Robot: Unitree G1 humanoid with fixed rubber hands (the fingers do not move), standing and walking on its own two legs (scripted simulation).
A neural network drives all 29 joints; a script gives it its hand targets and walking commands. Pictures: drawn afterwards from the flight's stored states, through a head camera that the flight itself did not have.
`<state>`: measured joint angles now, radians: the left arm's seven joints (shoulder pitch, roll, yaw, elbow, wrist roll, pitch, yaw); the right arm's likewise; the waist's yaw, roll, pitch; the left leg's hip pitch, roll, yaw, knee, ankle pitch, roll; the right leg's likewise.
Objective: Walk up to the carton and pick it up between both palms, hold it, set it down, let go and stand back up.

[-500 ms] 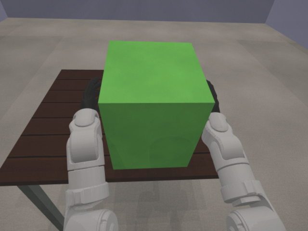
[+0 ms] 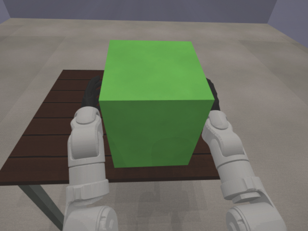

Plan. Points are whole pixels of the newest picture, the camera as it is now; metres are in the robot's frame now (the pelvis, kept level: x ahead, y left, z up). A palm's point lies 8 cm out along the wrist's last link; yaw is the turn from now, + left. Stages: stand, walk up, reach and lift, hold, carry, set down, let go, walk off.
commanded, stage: hold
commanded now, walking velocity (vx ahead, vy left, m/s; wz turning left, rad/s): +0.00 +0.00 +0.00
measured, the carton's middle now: (151, 106) +0.38 +0.02 +0.17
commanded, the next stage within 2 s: none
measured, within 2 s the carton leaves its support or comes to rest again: neither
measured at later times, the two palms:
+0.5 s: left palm (91, 105) +0.36 +0.16 +0.19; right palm (209, 108) +0.36 -0.13 +0.17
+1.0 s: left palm (90, 107) +0.35 +0.16 +0.18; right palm (208, 110) +0.36 -0.13 +0.17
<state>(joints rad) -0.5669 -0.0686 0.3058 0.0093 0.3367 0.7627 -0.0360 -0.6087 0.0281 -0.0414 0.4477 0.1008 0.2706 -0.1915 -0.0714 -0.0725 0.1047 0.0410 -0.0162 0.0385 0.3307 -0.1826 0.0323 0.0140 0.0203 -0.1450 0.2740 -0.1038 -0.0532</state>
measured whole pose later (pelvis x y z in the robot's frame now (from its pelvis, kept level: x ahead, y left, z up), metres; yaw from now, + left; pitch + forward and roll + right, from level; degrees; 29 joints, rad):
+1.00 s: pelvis +0.00 +0.01 +0.00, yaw +0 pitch -12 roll -1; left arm -0.56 -0.08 0.30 -0.03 0.36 0.78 -0.05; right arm -0.59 0.03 -0.03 0.42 0.10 0.27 -0.19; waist -0.08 -0.05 0.13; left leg 0.06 -0.02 0.03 0.35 -0.20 0.04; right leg 0.04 0.02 -0.15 0.26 -0.11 -0.05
